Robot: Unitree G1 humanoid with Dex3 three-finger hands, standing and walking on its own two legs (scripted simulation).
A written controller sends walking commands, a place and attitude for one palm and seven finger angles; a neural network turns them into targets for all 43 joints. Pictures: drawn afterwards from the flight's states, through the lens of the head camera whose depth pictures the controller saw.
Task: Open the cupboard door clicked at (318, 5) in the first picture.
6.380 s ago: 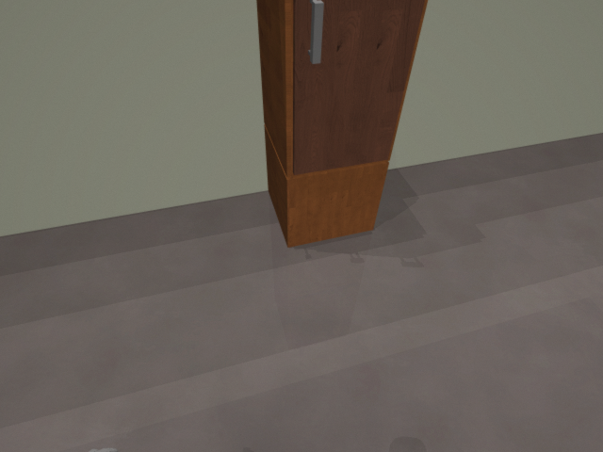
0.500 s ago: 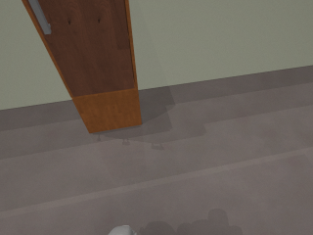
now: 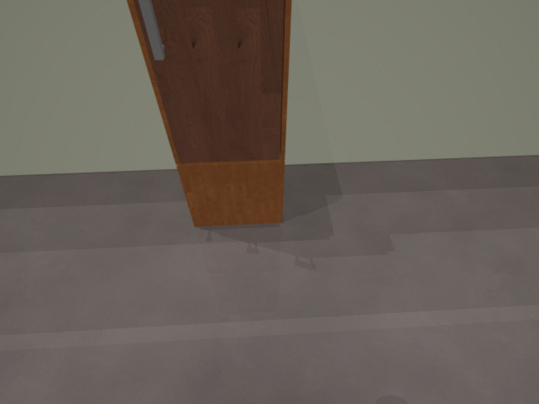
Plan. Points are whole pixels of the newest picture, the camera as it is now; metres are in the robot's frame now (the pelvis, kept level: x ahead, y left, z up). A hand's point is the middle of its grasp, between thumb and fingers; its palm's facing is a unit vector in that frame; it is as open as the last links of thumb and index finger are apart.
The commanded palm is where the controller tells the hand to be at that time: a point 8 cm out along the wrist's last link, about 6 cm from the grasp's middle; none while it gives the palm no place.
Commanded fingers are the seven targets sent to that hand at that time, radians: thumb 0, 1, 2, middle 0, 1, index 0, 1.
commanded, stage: take the last steps up to it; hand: left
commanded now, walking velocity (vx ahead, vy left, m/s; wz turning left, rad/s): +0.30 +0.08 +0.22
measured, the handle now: (154, 26) +0.92 +0.34 +0.15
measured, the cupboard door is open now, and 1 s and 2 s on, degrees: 0 0 0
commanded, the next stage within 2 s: come to a stop and stand still in 1.26 s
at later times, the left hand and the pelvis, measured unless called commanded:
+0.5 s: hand out of the picture -0.07 +0.23 -0.18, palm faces +0.20 -0.97 -0.17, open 7.4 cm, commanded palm none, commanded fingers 0.00 0.90 0.90 -0.20 -0.30 -0.20 -0.30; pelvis +0.04 +0.07 -0.01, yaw +6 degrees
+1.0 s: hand (163, 302) +0.33 +0.24 -0.17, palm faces +0.01 -0.98 -0.19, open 7.4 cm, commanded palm none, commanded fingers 0.00 0.90 0.90 -0.20 -0.30 -0.20 -0.30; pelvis +0.20 +0.06 -0.02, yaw +3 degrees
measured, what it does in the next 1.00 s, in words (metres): walks ahead: right foot, then left foot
